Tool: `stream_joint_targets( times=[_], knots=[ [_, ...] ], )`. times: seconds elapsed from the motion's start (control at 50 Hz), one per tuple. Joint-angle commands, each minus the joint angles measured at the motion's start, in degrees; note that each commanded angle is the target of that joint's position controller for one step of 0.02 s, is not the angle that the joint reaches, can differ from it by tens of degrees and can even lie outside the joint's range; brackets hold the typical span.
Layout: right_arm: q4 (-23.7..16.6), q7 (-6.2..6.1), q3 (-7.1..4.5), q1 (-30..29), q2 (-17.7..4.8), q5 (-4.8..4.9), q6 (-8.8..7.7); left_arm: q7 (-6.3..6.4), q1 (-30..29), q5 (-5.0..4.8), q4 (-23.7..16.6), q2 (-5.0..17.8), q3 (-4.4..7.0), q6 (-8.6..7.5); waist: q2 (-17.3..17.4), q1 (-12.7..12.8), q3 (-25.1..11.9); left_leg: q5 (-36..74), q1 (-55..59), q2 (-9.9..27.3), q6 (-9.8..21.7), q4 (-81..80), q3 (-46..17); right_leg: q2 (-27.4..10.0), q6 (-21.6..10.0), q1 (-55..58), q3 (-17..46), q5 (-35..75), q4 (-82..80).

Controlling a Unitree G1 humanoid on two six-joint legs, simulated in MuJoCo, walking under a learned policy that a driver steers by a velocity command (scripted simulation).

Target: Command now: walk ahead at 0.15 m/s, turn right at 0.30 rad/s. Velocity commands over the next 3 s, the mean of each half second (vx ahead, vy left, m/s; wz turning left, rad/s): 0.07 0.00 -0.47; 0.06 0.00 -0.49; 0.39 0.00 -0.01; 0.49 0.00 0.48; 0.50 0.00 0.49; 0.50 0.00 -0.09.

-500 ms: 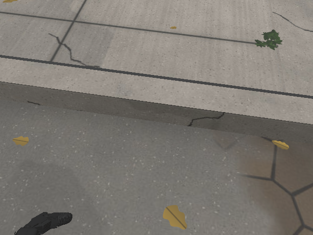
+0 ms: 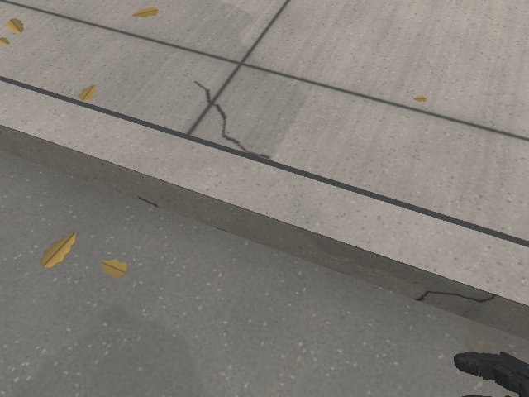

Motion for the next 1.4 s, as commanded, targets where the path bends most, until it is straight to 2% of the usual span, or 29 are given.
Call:
stream_joint_targets(
  times=[0.02,0.04,0.06,0.1,0.18,0.3,0.36,0.38,0.4,0.42,0.44,0.46,0.5,0.66,0.8,0.86,0.88,0.9,0.92,0.94,1.0,1.12,1.18,1.26,1.28,1.3,1.32,1.34,1.4],
  knots=[
    [-2.55,-1.82,-4.68,11.76,-14.14,-2.25,0.43,0.27,0.63,1.71,-5.8,1.79,-0.39,-1.22,9.26,-6.95,-17.18,42.57,36.63,21.4,12.02,1.87,-16.03,-0.17,0.22,-21.1,2.63,-9.15,23.9],
    [-1.98,-1.49,-4.24,13.54,-11.58,-1.49,1.51,0.37,3.58,0.5,-5.27,4.5,-0.06,-0.62,13.31,-7.98,-22.54,37.18,36.8,26.16,17.42,0.25,-22.56,0.07,1.81,-25.23,2.83,-23.2,35.3],
    [-2.01,-1.16,-3.62,12.15,-9.28,-0.57,2.0,0.61,1.95,-0.17,-4.97,8.43,1.32,0.5,8.3,-8.08,-18.51,26.01,32.41,22.97,16.34,-2.25,-20.1,-1.81,2.73,-27.9,3.45,-20.48,41.22],
    [-2.0,-1.04,-2.7,5.8,-6.71,0.14,2.16,1.66,-1.25,0.17,-5.26,8.42,2.07,3.12,5.64,-6.05,-10.82,11.61,22.76,18.12,13.2,-6.19,-12.69,-4.34,4.43,-29.48,2.39,-13.65,42.87],
    [-0.76,-1.29,-3.22,0.34,-7.37,-1.07,1.95,2.31,-1.7,0.69,-7.16,5.4,1.99,5.79,7.24,-3.55,-6.66,3.76,9.56,14.94,12.87,-11.47,-2.85,-4.89,5.51,-20.73,-0.71,-5.4,37.23],
    [1.51,-2.0,-4.37,0.49,-10.19,0.11,2.72,0.12,-7.49,0.96,-11.32,5.54,1.63,5.85,6.63,-5.29,-8.28,2.0,11.92,17.85,12.86,-10.46,0.82,-5.73,2.39,-13.99,-3.05,-0.29,21.64],
    [2.65,-1.97,-4.72,-0.26,-11.1,1.65,3.4,-0.82,-5.49,1.06,-11.27,6.24,2.27,5.94,5.75,-3.34,-7.86,-2.3,11.65,17.38,9.19,-5.97,3.21,-3.86,-0.81,-7.59,-5.71,5.2,9.88],
    [3.68,-1.97,-4.51,1.46,-9.84,1.92,3.63,-0.68,-4.13,1.36,-10.73,7.26,2.83,5.91,3.89,-3.24,-7.45,-7.15,9.32,15.45,6.17,-2.03,5.38,-2.61,-2.56,-3.74,-5.17,7.78,5.56],
    [4.8,-1.72,-4.02,4.29,-7.38,1.23,3.91,-0.06,-2.9,1.53,-10.87,10.68,3.85,5.8,-5.47,-3.88,-5.49,-15.37,2.81,10.78,0.92,8.66,10.61,-7.38,-5.78,0.61,3.77,17.52,-2.3],
    [2.44,-1.43,-3.06,4.35,-4.84,-1.42,4.02,1.12,-4.34,1.58,-13.22,16.89,4.75,5.7,-23.07,-6.21,-3.39,-37.01,-13.17,1.67,-5.31,26.06,13.44,-21.55,-14.65,5.17,24.17,34.01,-4.85],
    [0.88,-2.1,-3.89,-2.1,-7.44,-0.86,3.75,0.49,-3.52,3.93,-14.23,16.45,4.51,4.39,-17.54,-1.18,-5.94,-38.81,-15.37,-0.73,-4.69,35.51,3.08,-23.8,-20.47,0.17,28.26,28.72,-7.99],
    [1.07,-2.46,-4.43,-2.8,-8.67,0.47,3.86,0.21,-5.5,4.14,-14.16,15.23,4.14,3.17,-12.72,-2.59,-5.07,-33.54,-15.59,0.33,-3.49,38.61,0.49,-20.66,-18.11,-0.87,23.81,23.45,-8.52],
    [3.59,-3.36,-5.05,0.59,-9.07,0.12,4.42,0.72,-11.27,1.61,-15.02,11.43,3.14,2.56,-8.99,-5.48,-4.85,-24.96,-15.52,1.46,-3.32,37.89,-0.64,-16.31,-12.66,-1.0,18.23,19.88,-7.35],
    [3.3,-2.59,-4.18,-0.05,-6.35,0.66,3.34,2.51,-9.99,1.16,-16.13,11.18,2.95,3.65,-9.84,-4.7,-7.09,-17.82,-9.59,-1.44,-5.89,23.68,-1.7,-12.51,-12.6,2.0,18.63,21.15,-5.12],
    [3.61,-0.91,-4.3,1.87,-7.64,1.38,2.09,1.38,-12.08,0.96,-17.43,11.78,3.52,4.54,-11.39,-4.61,-7.22,-20.82,0.86,-3.06,-4.68,10.39,-1.99,-11.74,-13.2,-0.73,26.06,23.75,-2.81],
    [4.95,-0.09,-4.22,6.35,-7.35,1.07,1.42,1.57,-13.38,0.17,-17.58,9.8,2.71,4.95,-10.25,-7.23,-9.34,-9.01,12.57,-2.08,-2.31,-5.39,-0.16,-8.4,-9.69,-3.39,24.71,18.69,0.45],
    [4.91,-0.18,-4.4,7.44,-8.83,0.24,1.42,1.61,-11.37,0.8,-17.22,7.12,1.77,4.81,-5.71,-6.85,-10.33,-8.06,19.8,4.0,0.06,-7.91,-5.24,-5.04,-6.55,-9.2,21.57,4.57,4.01],
    [4.57,-0.51,-4.82,7.39,-12.56,-0.7,1.83,1.35,-8.7,1.6,-17.27,3.9,0.74,4.38,7.19,-4.36,-9.22,-14.15,24.4,13.76,6.06,-10.61,-17.91,3.88,-2.85,-19.56,10.91,-11.63,14.97],
    [5.28,-0.2,-5.42,9.77,-14.03,-1.45,1.56,1.55,-11.56,1.36,-18.61,8.06,1.91,3.49,12.52,-7.04,-4.66,-26.8,20.0,20.07,14.1,-15.19,-30.26,4.75,-1.3,-28.31,7.79,-16.2,25.23],
    [4.78,-0.31,-4.84,8.62,-12.1,-0.73,0.91,1.58,-12.07,1.1,-17.87,10.82,2.81,2.83,8.73,-7.17,-1.55,-35.99,18.56,19.43,14.65,-16.59,-29.92,1.95,-0.72,-30.69,9.36,-12.03,31.66],
    [5.93,-1.41,-3.65,8.39,-9.07,1.29,0.39,0.88,-10.82,1.63,-15.41,8.75,2.56,2.02,7.05,-6.83,0.75,-32.57,21.77,13.83,10.12,-17.43,-21.12,-0.44,1.54,-34.34,6.89,-2.22,34.0],
    [7.18,-1.57,-3.81,13.51,-10.86,1.48,0.09,-0.38,-17.63,0.91,-16.92,3.1,0.31,-1.04,7.41,-10.53,0.37,-18.95,18.7,10.44,9.9,-18.36,-10.59,-3.11,2.43,-25.48,-1.74,5.23,17.36],
    [7.71,-0.74,-4.11,15.49,-12.6,2.05,0.12,-0.99,-17.71,0.32,-16.97,4.08,0.39,-1.67,7.77,-10.69,0.75,-18.82,15.36,11.78,10.6,-17.34,-9.99,-2.37,1.35,-18.25,-3.23,4.49,9.81],
    [8.18,0.03,-3.27,15.58,-11.12,2.34,0.47,-1.07,-9.34,-0.18,-14.19,6.02,1.4,-1.87,4.77,-5.3,-0.92,-16.92,8.69,11.3,8.26,-10.81,-8.68,-0.86,-2.07,-0.75,-4.19,8.73,0.34],
    [8.08,0.24,-2.34,14.98,-8.63,1.67,0.14,-0.48,-3.12,-0.36,-12.85,7.68,2.24,-1.79,3.04,-1.94,-3.9,-13.51,4.55,8.57,5.98,-2.73,-5.38,-3.17,-3.58,8.6,-0.98,7.96,-0.63],
    [5.82,0.59,-0.59,13.38,-3.43,0.73,-0.61,0.32,4.49,1.0,-12.24,12.57,3.35,-1.75,-9.34,1.16,-9.44,-19.12,-7.97,2.19,1.68,18.04,0.97,-16.37,-8.24,21.93,16.75,1.08,-4.97],
    [3.63,-0.01,-0.94,13.12,-4.88,2.18,-1.8,-0.32,8.09,1.59,-11.21,16.42,4.53,-1.91,-19.06,1.24,-10.98,-31.32,-19.12,-1.58,0.55,32.69,1.14,-25.22,-15.15,22.62,36.22,-11.19,-12.12],
    [4.26,-0.1,-2.34,12.53,-9.91,3.25,-2.15,-0.77,5.41,1.52,-11.26,11.47,3.04,-2.52,-12.65,0.56,-5.88,-28.78,-22.95,1.91,1.43,39.68,-3.07,-24.25,-14.97,18.69,33.94,-15.88,-13.1],
    [5.58,0.45,-2.62,11.0,-8.76,2.53,-1.53,-0.9,-2.32,1.66,-11.54,5.8,1.2,-3.14,-8.93,-3.27,1.22,-15.82,-22.06,5.59,1.87,37.93,-3.49,-17.63,-11.03,9.58,16.74,-0.38,-16.06]
  ],
)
